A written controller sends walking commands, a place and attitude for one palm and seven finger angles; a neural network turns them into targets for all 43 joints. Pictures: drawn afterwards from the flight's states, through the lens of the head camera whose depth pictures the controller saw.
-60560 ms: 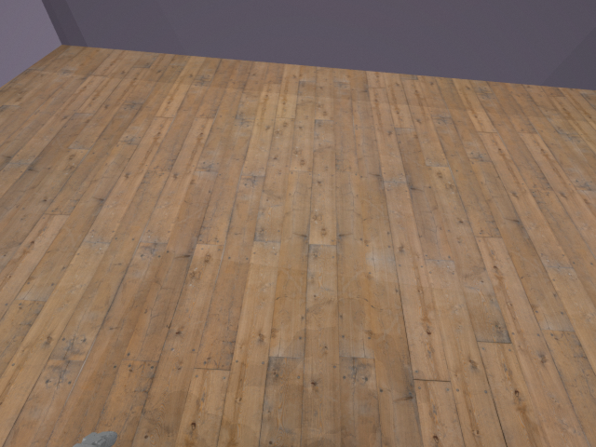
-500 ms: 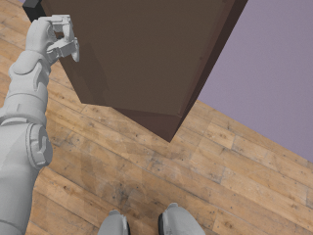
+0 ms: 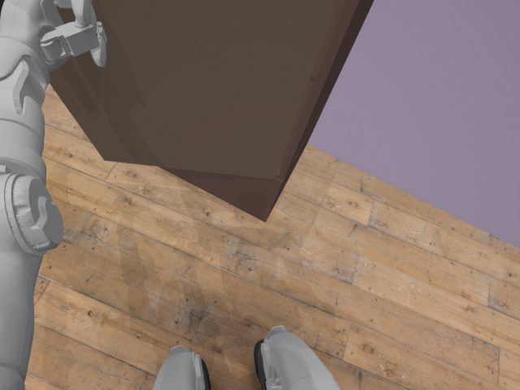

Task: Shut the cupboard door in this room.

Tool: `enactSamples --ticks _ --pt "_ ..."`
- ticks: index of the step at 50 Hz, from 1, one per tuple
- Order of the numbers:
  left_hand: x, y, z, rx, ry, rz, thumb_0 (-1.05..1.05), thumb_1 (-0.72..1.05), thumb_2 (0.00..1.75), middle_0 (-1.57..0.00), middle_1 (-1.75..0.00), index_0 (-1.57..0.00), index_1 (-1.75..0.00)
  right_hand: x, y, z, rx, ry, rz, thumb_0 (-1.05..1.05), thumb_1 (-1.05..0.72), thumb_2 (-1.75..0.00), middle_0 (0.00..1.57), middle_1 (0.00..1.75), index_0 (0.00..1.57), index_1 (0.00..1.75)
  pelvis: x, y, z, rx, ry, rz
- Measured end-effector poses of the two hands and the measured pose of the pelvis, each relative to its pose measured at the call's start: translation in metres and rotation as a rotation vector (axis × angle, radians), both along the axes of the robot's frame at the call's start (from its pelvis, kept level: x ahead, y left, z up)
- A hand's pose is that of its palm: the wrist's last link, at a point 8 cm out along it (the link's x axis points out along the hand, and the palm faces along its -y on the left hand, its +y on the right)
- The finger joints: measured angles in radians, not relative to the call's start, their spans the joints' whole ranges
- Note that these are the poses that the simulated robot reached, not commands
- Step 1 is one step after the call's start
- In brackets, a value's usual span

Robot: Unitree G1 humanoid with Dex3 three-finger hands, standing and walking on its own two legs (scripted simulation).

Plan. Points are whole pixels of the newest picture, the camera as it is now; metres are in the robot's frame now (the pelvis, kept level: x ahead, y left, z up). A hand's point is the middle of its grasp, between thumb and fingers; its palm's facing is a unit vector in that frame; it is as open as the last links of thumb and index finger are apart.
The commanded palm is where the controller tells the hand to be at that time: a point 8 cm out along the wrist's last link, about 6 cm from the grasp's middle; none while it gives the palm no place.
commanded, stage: push the door shut along its arc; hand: left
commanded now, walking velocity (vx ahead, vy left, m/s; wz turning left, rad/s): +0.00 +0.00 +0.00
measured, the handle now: (15, 19) +0.62 +0.21 +0.12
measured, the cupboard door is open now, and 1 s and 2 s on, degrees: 23 18 18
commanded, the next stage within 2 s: pull the fist back off the door in 0.08 s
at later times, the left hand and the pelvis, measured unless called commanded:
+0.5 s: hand (118, 34) +0.59 +0.10 +0.11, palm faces +0.15 -0.99 -0.03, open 3.1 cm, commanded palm +0.55 +0.13 +0.12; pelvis +0.00 -0.01 +0.00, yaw +1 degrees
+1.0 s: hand (109, 84) +0.50 +0.11 +0.12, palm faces +0.14 -0.99 -0.01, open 3.1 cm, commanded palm +0.47 +0.14 +0.12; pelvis +0.01 -0.01 +0.02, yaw +1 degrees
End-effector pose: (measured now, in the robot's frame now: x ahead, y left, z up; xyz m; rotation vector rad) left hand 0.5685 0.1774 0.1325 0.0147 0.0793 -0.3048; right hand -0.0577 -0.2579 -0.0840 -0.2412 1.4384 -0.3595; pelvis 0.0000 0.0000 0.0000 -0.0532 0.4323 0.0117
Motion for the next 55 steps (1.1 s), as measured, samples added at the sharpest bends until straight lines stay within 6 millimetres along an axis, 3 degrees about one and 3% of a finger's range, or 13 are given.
enactSamples --ticks 10,15,19,27,35,40,47,55 --pt "0.008 -0.004 0.001 -0.003 0.009 -0.026 0.03 0.93 0.94 -1.3 -1.5 -1.3 -1.5 0.007 -0.009 -0.001 -0.031 0.006 0.031 0.01 -0.9 -0.9 0.21 0.3 0.2 0.3 -0.001 -0.002 -0.005 -0.008 0.018 0.019" --pt "0.011 -0.005 -0.008 -0.132 0.029 0.28 0.04 0.86 0.91 -1.3 -1.5 -1.3 -1.5 0.009 -0.005 -0.004 0.015 0.012 0.083 0.01 -0.9 -0.9 0.21 0.3 0.2 0.3 -0.001 -0.001 -0.009 -0.013 0.043 0.022" --pt "0.006 -0.011 -0.012 -0.02 -0.035 0.48 0.03 0.86 0.9 -1.29 -1.5 -1.3 -1.5 0.009 0.006 -0.009 0.086 0.013 0.106 0.01 -0.9 -0.9 0.21 0.3 0.2 0.3 0.0 -0.003 -0.009 -0.008 0.05 0.018" --pt "-0.007 -0.034 -0.018 0.008 0.002 0.449 0.02 0.89 0.9 -1.29 -1.5 -1.3 -1.5 0.002 0.021 -0.007 0.157 0.015 0.032 0.01 -0.9 -0.9 0.21 0.3 0.2 0.3 0.005 -0.006 0.005 0.006 0.006 0.004" --pt "-0.024 -0.028 -0.005 0.014 -0.051 0.466 0.02 0.89 0.9 -1.3 -1.5 -1.3 -1.5 0.006 0.015 0.001 0.161 -0.011 0.022 0.01 -0.9 -0.9 0.21 0.3 0.2 0.3 0.014 -0.008 0.016 0.021 -0.044 -0.012" --pt "-0.046 -0.021 -0.012 0.012 -0.039 0.455 0.02 0.9 0.9 -1.29 -1.5 -1.3 -1.5 0.022 0.001 0.004 0.14 -0.038 0.048 0.01 -0.9 -0.9 0.21 0.3 0.2 0.3 0.016 -0.009 0.022 0.026 -0.077 -0.007" --pt "-0.08 -0.017 -0.016 -0.011 -0.086 0.458 0.02 0.9 0.9 -1.3 -1.5 -1.3 -1.5 0.065 -0.016 0.005 0.091 -0.142 0.11 0.01 -0.9 -0.9 0.2 0.3 0.2 0.3 0.014 -0.009 0.024 0.028 -0.117 0.006" --pt "-0.108 -0.029 -0.01 -0.001 -0.075 0.437 0.02 0.9 0.9 -1.3 -1.5 -1.3 -1.5 0.112 -0.012 0.002 0.095 -0.286 0.169 0.01 -0.91 -0.9 0.2 0.3 0.2 0.3 0.006 -0.008 0.025 0.034 -0.168 0.021"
